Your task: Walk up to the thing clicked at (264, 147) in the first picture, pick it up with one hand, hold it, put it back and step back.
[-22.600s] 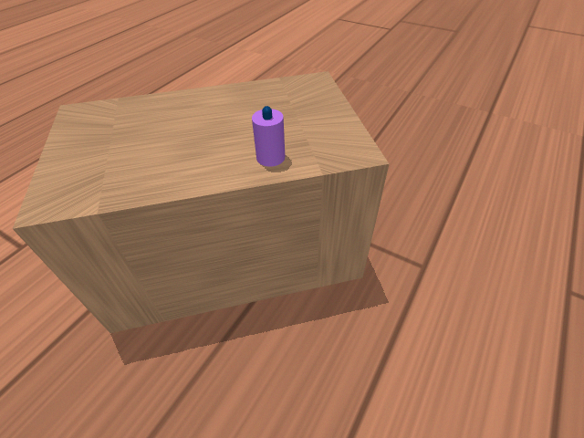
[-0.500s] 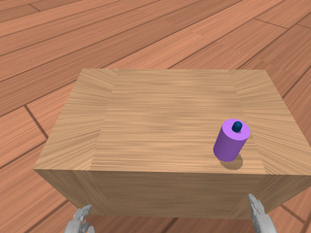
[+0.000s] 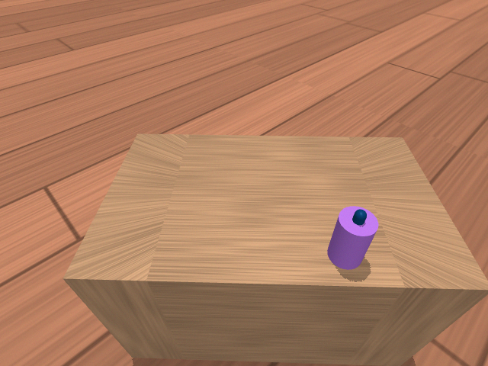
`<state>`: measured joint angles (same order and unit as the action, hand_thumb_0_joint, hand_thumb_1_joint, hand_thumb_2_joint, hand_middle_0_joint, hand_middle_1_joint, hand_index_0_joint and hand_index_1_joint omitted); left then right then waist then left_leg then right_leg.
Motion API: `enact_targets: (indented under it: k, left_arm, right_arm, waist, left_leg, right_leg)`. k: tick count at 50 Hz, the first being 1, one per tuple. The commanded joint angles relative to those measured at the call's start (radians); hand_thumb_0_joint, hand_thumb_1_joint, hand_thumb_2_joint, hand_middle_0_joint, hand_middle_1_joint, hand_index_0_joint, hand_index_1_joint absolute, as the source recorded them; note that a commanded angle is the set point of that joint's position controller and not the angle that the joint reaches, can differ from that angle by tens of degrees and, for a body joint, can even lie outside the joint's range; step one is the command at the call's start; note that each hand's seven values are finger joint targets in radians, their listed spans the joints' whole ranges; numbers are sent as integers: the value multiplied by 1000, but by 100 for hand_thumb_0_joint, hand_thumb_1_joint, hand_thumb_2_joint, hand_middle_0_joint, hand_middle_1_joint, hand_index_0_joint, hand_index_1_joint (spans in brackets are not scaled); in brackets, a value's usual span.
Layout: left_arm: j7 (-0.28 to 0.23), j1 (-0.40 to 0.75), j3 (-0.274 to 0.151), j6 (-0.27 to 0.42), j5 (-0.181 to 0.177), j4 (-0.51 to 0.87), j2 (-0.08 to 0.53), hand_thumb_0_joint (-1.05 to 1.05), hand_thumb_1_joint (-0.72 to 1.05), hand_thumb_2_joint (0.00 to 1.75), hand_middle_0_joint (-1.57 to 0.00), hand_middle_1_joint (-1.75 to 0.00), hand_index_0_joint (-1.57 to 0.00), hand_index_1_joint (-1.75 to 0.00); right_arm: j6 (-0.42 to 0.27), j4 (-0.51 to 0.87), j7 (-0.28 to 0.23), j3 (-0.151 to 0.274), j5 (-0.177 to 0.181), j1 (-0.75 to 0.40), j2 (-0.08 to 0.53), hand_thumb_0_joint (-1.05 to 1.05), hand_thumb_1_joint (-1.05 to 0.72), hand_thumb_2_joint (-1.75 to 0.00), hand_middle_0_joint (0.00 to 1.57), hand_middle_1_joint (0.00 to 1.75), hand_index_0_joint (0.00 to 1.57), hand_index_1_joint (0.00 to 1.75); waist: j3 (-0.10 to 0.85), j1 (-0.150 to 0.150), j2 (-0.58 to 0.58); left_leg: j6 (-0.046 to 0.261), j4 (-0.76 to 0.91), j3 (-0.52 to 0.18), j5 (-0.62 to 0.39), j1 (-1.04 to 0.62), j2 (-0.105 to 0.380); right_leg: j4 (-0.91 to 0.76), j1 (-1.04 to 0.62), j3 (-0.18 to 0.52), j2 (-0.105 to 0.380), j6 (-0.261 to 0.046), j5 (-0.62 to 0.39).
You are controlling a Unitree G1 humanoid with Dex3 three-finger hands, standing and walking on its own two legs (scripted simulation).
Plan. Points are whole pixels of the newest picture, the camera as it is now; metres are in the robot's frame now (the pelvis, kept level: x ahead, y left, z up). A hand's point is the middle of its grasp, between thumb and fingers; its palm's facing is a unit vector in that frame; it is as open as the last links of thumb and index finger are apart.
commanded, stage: home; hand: right
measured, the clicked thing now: (352, 234) +0.44 -0.22 -0.08
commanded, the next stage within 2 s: stand in 1.48 s
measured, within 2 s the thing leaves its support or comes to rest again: neither
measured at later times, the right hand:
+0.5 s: hand out of the picture +0.04 -0.26 -0.14, palm faces -0.04 +0.93 -0.37, open 17.4 cm
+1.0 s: hand out of the picture +0.09 -0.25 -0.14, palm faces -0.03 +0.93 -0.36, open 17.3 cm
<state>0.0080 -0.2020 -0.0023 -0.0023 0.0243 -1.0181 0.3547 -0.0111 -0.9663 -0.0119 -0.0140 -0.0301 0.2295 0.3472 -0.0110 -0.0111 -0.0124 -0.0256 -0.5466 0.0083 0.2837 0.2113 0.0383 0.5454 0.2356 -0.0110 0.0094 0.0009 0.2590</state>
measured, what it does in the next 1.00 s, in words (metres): stands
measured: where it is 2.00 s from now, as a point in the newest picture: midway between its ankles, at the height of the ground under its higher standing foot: outside the picture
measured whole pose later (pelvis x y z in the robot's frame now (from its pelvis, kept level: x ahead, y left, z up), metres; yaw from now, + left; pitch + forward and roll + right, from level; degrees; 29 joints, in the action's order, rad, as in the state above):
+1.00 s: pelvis +0.02 +0.01 +0.01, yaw +0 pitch -3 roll +0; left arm 0.00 -0.10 0.00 0.01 0.01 -1.16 0.34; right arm -0.01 -1.13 -0.01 -0.01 -0.01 0.12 0.35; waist -0.04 0.00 -0.01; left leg -0.02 -0.33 0.02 0.19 0.09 0.02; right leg 0.33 0.12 0.00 0.02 0.02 0.17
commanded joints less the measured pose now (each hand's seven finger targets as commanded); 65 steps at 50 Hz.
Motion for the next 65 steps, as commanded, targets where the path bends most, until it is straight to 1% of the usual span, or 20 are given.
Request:
enact_targets:
  k: [1, 5, 8, 9, 11, 13, 15, 17, 22, 24, 26, 34, 35, 41, 42, 47, 51, 59, 62, 65]
  left_arm:
    - [-10, 79, -40, 33, -5, 39, 207, 0, 90, 90, -20, -30, -20, -30]
    - [-12, 79, -36, 33, -8, 3, 203, 0, 90, 90, -20, -30, -20, -30]
    - [-10, 76, -36, 28, -6, -25, 209, 0, 90, 90, -20, -30, -20, -30]
    - [-9, 76, -36, 28, -6, -29, 207, 0, 90, 90, -20, -30, -20, -30]
    - [-9, 87, -35, 25, -7, -38, 204, 0, 90, 90, -20, -30, -20, -30]
    - [-9, 79, -37, 23, -6, -50, 207, 0, 90, 90, -20, -30, -20, -30]
    - [-9, 85, -37, 24, -6, -54, 207, 0, 90, 90, -20, -30, -20, -30]
    - [-9, 88, -35, 25, -6, -59, 202, 0, 90, 90, -20, -30, -20, -30]
    - [-11, 96, -34, 26, -7, -72, 206, 0, 90, 90, -20, -30, -20, -30]
    - [-11, 100, -33, 24, -11, -74, 203, 0, 90, 90, -20, -30, -20, -30]
    - [-11, 99, -31, 27, -11, -77, 199, 0, 90, 90, -20, -30, -20, -30]
    - [-14, 110, -28, 30, -11, -87, 199, 0, 90, 90, -20, -30, -20, -30]
    - [-15, 113, -29, 31, -11, -86, 199, 0, 90, 90, -20, -30, -20, -30]
    - [-15, 123, -31, 26, -11, -90, 198, 0, 90, 90, -20, -30, -20, -30]
    - [-16, 125, -32, 26, -12, -88, 199, 0, 90, 90, -20, -30, -20, -30]
    - [-15, 132, -32, 25, -11, -90, 196, 0, 90, 90, -20, -30, -20, -30]
    - [-16, 136, -35, 27, -11, -84, 194, 0, 90, 90, -20, -30, -20, -30]
    - [-17, 137, -34, 25, -11, -87, 193, 0, 90, 90, -20, -30, -20, -30]
    - [-18, 137, -38, 24, -11, -82, 198, 0, 90, 90, -20, -30, -20, -30]
    - [-18, 134, -36, 25, -13, -84, 197, 0, 90, 90, -20, -30, -20, -30]
  right_arm:
    - [-35, 25, -8, 41, 5, -49, 212, 0, 55, -5, 5, 5, 5, 5]
    - [-33, -11, -10, 39, 6, -73, 219, 0, 55, -6, 5, 5, 5, 5]
    - [-26, -37, -8, 37, 9, -74, 215, 0, 55, -5, 5, 5, 5, 5]
    - [-27, -43, -7, 36, 9, -72, 217, 0, 55, -5, 5, 5, 5, 5]
    - [-27, -56, -8, 37, 10, -73, 219, 0, 56, -5, 5, 5, 5, 5]
    - [-23, -63, -7, 38, 9, -86, 221, 0, 56, -5, 5, 5, 5, 5]
    - [-20, -72, -5, 38, 9, -81, 223, 0, 55, -5, 5, 5, 5, 5]
    - [-22, -74, -5, 37, 10, -87, 216, 0, 55, -5, 5, 5, 5, 5]
    - [-19, -89, -4, 37, 12, -93, 218, 0, 56, -5, 5, 5, 5, 5]
    - [-19, -93, -3, 36, 12, -91, 219, 0, 55, -6, 5, 5, 5, 5]
    - [-22, -92, -2, 35, 13, -100, 222, 0, 53, -7, 5, 6, 5, 6]
    - [-22, -105, -5, 35, 17, -111, 227, 0, 53, -6, 5, 5, 5, 5]
    - [-22, -104, -6, 36, 17, -114, 229, 0, 54, -6, 5, 5, 5, 5]
    - [-22, -112, -7, 34, 17, -119, 222, 0, 53, -6, 5, 5, 5, 5]
    - [-22, -111, -8, 39, 16, -126, 229, 0, 53, -6, 5, 6, 5, 6]
    - [-21, -113, -8, 38, 16, -134, 219, 0, 52, -7, 6, 6, 6, 6]
    - [-26, -111, -9, 41, 17, -140, 225, 0, 53, -7, 5, 6, 5, 6]
    - [-20, -112, -7, 42, 17, -150, 220, 0, 52, -7, 6, 6, 6, 6]
    - [-20, -111, -8, 46, 17, -145, 224, 0, 52, -7, 6, 6, 6, 6]
    - [-21, -110, -6, 46, 17, -149, 225, 0, 54, -6, 5, 5, 5, 5]
  waist:
    - [-6, 11, 7]
    - [-5, 3, 23]
    - [-50, 3, 5]
    - [-33, 5, 19]
    - [-46, 8, 27]
    - [-59, 0, 18]
    - [-58, 4, 26]
    - [-30, 3, 18]
    - [-41, 8, -3]
    - [-38, 6, 13]
    - [-9, 4, 21]
    - [9, 10, 14]
    - [24, 10, 14]
    - [6, 10, 12]
    - [31, 10, 17]
    - [14, 8, 15]
    - [45, 7, 21]
    - [20, 7, 12]
    - [26, 9, 17]
    - [22, 9, 17]
  left_leg:
    - [55, 172, -95, -81, 3, 69]
    - [50, 204, -95, -70, -7, 76]
    - [48, 231, -93, 13, -6, 68]
    - [48, 239, -95, -2, -12, 74]
    - [45, 258, -101, 17, -4, 77]
    - [45, 262, -98, 65, 15, 68]
    - [49, 263, -99, 70, 21, 72]
    - [46, 260, -95, 13, 2, 74]
    - [48, 252, -91, 1, -26, 72]
    - [48, 264, -96, 11, -14, 79]
    - [48, 265, -94, -52, -23, 83]
    - [48, 256, -89, -151, -68, 91]
    - [49, 254, -86, -183, -75, 93]
    - [41, 276, -85, -190, -72, 93]
    - [41, 266, -80, -229, -96, 95]
    - [40, 277, -79, -206, -83, 95]
    - [38, 268, -76, -311, -105, 101]
    - [38, 276, -74, -235, -114, 94]
    - [39, 278, -72, -247, -111, 97]
    - [38, 283, -77, -231, -116, 98]
  right_leg:
    - [-187, -48, 125, 91, -35, -51]
    - [-211, -79, 117, 91, -27, -67]
    - [-250, -41, 122, 88, -21, 23]
    - [-243, -60, 119, 90, -23, -8]
    - [-242, -55, 115, 87, -21, -6]
    - [-257, -51, 119, 86, -17, 47]
    - [-266, -57, 122, 90, -17, 46]
    - [-262, -76, 123, 96, -19, 7]
    - [-285, -39, 130, 101, -18, 37]
    - [-276, -60, 123, 100, -19, 10]
    - [-266, -95, 118, 104, -20, -55]
    - [-262, -116, 105, 110, -11, -163]
    - [-258, -131, 104, 115, -11, -205]
    - [-257, -139, 94, 113, -6, -198]
    - [-250, -145, 95, 117, -10, -235]
    - [-260, -149, 92, 117, -8, -211]
    - [-244, -180, 85, 122, -6, -298]
    - [-272, -145, 83, 120, -6, -239]
    - [-262, -157, 87, 125, -12, -257]
    - [-268, -150, 85, 121, -9, -228]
